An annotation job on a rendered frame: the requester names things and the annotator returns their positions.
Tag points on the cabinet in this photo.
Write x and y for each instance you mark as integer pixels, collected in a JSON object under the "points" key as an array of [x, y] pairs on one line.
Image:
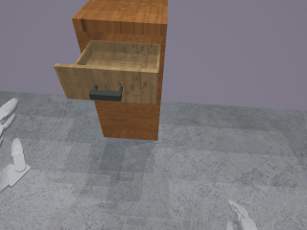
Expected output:
{"points": [[132, 21]]}

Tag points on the handle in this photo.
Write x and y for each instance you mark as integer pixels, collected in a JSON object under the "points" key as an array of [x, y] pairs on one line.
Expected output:
{"points": [[105, 95]]}

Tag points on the robot right hand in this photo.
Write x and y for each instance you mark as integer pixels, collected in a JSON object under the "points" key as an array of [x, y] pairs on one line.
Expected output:
{"points": [[241, 214]]}

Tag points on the robot left hand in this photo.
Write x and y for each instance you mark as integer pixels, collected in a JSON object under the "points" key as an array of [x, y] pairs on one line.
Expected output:
{"points": [[14, 172]]}

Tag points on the drawer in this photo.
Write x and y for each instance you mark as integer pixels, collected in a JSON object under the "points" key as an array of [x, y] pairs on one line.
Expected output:
{"points": [[111, 65]]}

